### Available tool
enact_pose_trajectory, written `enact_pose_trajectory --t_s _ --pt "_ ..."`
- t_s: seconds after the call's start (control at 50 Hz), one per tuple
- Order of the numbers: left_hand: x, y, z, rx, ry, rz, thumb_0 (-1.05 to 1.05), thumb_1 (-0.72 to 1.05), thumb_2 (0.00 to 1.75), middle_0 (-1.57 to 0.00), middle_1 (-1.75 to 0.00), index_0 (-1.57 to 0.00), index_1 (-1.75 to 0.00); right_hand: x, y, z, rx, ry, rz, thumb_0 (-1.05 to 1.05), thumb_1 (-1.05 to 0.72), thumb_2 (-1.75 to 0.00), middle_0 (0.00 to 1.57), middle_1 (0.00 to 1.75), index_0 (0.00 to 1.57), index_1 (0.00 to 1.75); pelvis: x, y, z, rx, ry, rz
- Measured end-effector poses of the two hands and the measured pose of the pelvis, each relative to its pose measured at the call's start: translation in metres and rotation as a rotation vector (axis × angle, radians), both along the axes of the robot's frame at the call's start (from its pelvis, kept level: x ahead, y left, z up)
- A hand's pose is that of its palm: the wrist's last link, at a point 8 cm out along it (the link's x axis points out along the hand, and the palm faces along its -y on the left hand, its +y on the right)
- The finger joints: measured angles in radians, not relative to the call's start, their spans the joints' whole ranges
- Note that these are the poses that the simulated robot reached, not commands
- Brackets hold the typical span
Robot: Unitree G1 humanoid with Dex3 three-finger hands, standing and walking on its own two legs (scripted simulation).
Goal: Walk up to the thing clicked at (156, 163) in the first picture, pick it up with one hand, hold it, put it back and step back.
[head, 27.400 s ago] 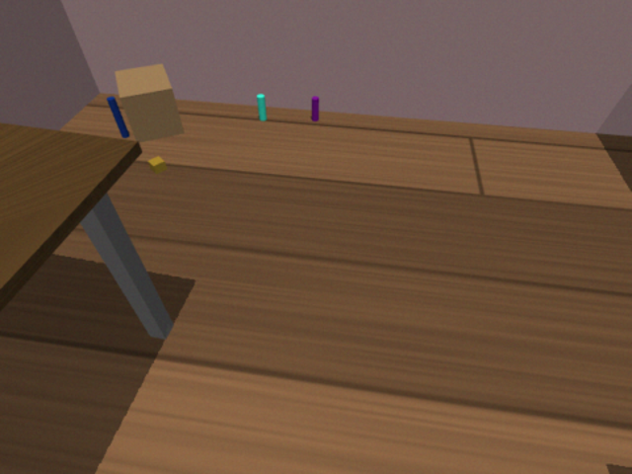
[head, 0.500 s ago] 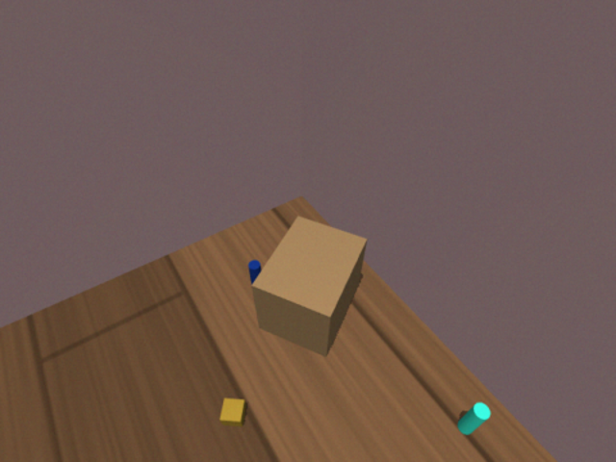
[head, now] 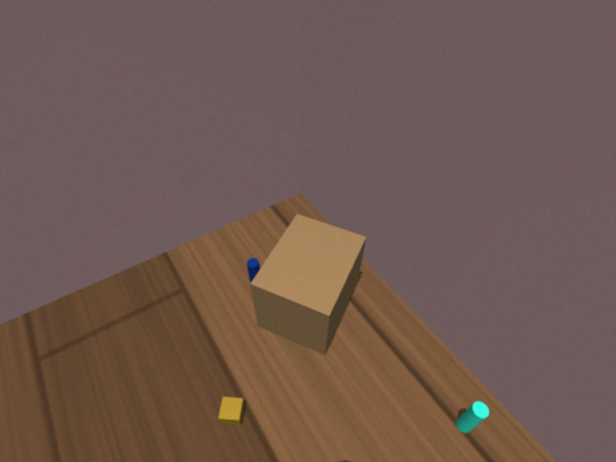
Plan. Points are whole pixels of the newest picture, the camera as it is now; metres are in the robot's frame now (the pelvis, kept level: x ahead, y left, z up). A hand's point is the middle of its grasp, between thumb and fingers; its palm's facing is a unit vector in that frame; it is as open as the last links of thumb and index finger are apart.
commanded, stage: stand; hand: left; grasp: from above
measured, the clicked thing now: (232, 410) +0.43 +0.24 -0.76
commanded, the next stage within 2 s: rise first in 0.76 s
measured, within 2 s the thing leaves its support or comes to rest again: neither
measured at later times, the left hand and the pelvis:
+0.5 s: hand out of the picture +0.06 +0.26 -0.16, palm faces -0.02 -0.94 -0.34, open 7.4 cm; pelvis +0.00 +0.00 +0.00, yaw +0 degrees
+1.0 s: hand out of the picture +0.11 +0.25 -0.16, palm faces +0.05 -0.95 -0.32, open 7.8 cm; pelvis -0.02 +0.00 -0.01, yaw +0 degrees
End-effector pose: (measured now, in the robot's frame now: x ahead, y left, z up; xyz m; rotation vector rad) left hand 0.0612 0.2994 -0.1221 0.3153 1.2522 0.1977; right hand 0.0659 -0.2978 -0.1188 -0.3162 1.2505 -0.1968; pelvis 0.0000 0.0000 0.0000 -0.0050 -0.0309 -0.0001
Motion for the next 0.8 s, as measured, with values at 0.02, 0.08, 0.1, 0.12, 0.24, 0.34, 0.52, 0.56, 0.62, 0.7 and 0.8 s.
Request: enact_pose_trajectory --t_s 0.02,0.08,0.1,0.12,0.24,0.34,0.52,0.56,0.62,0.7,0.8 --pt "0.001 0.0 0.0 0.0 -0.001 0.0 0.0 0.9 0.9 -0.2 -0.3 -0.2 -0.3 0.001 0.0 0.0 0.0 -0.001 0.0 0.01 -0.9 -0.9 0.21 0.3 0.21 0.3 0.0 0.0 0.0 0.0 0.0 0.0" --pt "0.003 0.001 0.001 0.0 -0.007 0.0 0.0 0.9 0.9 -0.2 -0.3 -0.2 -0.3 0.002 0.001 0.0 -0.001 -0.007 0.002 0.01 -0.9 -0.9 0.21 0.3 0.21 0.3 0.001 0.001 0.0 0.0 -0.002 -0.001" --pt "0.003 0.001 0.001 0.0 -0.009 0.0 0.0 0.9 0.9 -0.2 -0.3 -0.2 -0.3 0.003 0.001 0.0 -0.001 -0.009 0.002 0.01 -0.9 -0.9 0.21 0.3 0.21 0.3 0.001 0.001 0.0 0.001 -0.003 -0.001" --pt "0.004 0.001 0.001 0.001 -0.01 0.0 0.0 0.9 0.9 -0.2 -0.3 -0.2 -0.3 0.004 0.001 0.0 -0.001 -0.011 0.002 0.01 -0.9 -0.9 0.21 0.3 0.21 0.3 0.001 0.001 0.0 0.001 -0.004 -0.001" --pt "0.005 0.002 0.002 0.003 -0.021 0.001 0.0 0.9 0.9 -0.2 -0.3 -0.2 -0.3 0.006 0.002 0.001 0.001 -0.023 0.005 0.01 -0.9 -0.9 0.21 0.3 0.21 0.3 0.0 0.001 0.0 0.001 -0.007 0.0" --pt "0.004 0.002 0.003 0.003 -0.021 0.0 0.0 0.9 0.9 -0.2 -0.3 -0.2 -0.3 0.005 0.003 0.0 0.002 -0.023 0.005 0.01 -0.9 -0.9 0.21 0.3 0.21 0.3 -0.001 0.002 0.0 0.001 -0.007 0.001" --pt "-0.004 0.002 0.001 0.001 -0.006 0.004 0.0 0.9 0.9 -0.2 -0.3 -0.2 -0.3 0.0 0.002 0.001 0.0 -0.015 0.002 0.01 -0.9 -0.9 0.21 0.3 0.21 0.3 -0.002 0.002 0.0 0.0 -0.008 0.001" --pt "-0.005 0.002 0.001 0.001 -0.004 0.005 0.0 0.9 0.9 -0.2 -0.3 -0.2 -0.3 -0.001 0.002 0.001 0.0 -0.012 0.002 0.01 -0.9 -0.9 0.21 0.3 0.21 0.3 -0.003 0.002 0.0 0.0 -0.008 0.001" --pt "-0.006 0.002 0.0 0.001 -0.001 0.003 0.0 0.9 0.9 -0.2 -0.3 -0.2 -0.3 -0.003 0.002 0.001 -0.001 -0.008 0.001 0.01 -0.9 -0.9 0.21 0.3 0.21 0.3 -0.004 0.002 0.0 0.0 -0.007 0.001" --pt "-0.008 0.002 0.0 -0.001 0.003 0.002 0.0 0.9 0.9 -0.2 -0.3 -0.2 -0.3 -0.005 0.001 0.0 -0.002 -0.004 -0.002 0.01 -0.9 -0.9 0.21 0.3 0.21 0.3 -0.004 0.002 0.0 0.0 -0.007 0.0" --pt "-0.007 0.002 0.0 -0.001 -0.001 0.003 0.0 0.9 0.9 -0.2 -0.3 -0.2 -0.3 -0.006 0.002 0.0 -0.002 -0.003 -0.001 0.01 -0.9 -0.9 0.21 0.3 0.21 0.3 -0.004 0.002 0.0 0.001 -0.009 0.0"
